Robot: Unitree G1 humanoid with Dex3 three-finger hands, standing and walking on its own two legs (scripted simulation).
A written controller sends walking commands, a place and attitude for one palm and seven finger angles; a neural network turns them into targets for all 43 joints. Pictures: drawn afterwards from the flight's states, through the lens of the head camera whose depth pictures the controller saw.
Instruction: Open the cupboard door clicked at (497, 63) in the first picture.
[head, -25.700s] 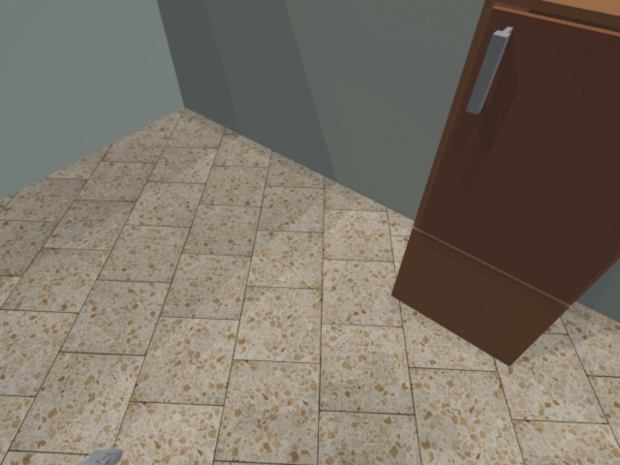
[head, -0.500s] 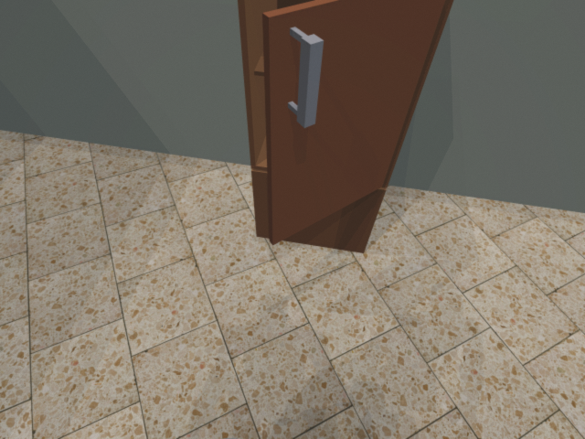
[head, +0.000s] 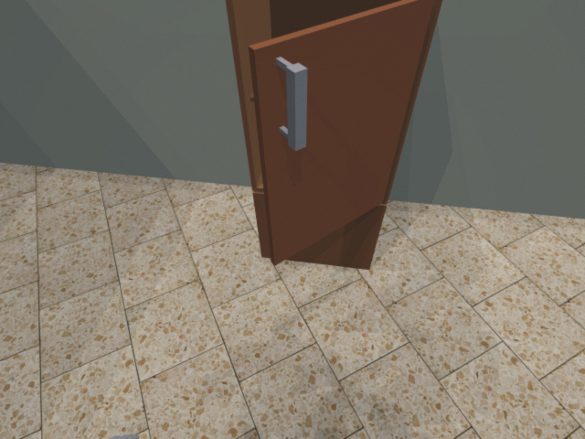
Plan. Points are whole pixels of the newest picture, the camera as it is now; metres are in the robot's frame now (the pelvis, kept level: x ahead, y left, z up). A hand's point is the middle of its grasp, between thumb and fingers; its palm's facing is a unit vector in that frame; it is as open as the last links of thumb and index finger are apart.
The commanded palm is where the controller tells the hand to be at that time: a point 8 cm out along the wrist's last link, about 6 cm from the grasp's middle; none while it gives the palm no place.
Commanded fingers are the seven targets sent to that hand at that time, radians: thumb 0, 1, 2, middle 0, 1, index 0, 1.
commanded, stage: let the arm hang, fingers relaxed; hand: left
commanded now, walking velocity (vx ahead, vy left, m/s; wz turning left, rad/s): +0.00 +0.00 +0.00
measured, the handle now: (289, 104) +0.61 +0.04 +0.15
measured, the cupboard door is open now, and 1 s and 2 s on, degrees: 44 44 44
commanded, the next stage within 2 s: look to check the result in 0.14 s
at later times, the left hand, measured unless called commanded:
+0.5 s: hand out of the picture +0.09 +0.23 -0.15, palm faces -0.03 -0.94 -0.34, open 7.4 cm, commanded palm none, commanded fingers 0.00 0.90 0.90 -0.20 -0.30 -0.20 -0.30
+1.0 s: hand out of the picture +0.11 +0.21 -0.16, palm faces -0.05 -0.95 -0.31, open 7.4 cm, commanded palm none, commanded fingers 0.00 0.90 0.90 -0.20 -0.30 -0.20 -0.30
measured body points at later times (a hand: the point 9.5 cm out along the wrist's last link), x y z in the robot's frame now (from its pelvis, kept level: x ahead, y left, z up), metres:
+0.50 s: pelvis +0.02 -0.01 +0.00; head +0.05 -0.03 +0.45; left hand +0.09 +0.28 -0.13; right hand +0.08 -0.30 -0.15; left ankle +0.02 +0.13 -0.74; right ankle +0.03 -0.11 -0.74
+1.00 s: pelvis +0.03 -0.01 +0.00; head +0.05 -0.02 +0.45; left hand +0.12 +0.26 -0.14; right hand +0.09 -0.29 -0.15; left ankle +0.03 +0.13 -0.74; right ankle +0.03 -0.11 -0.74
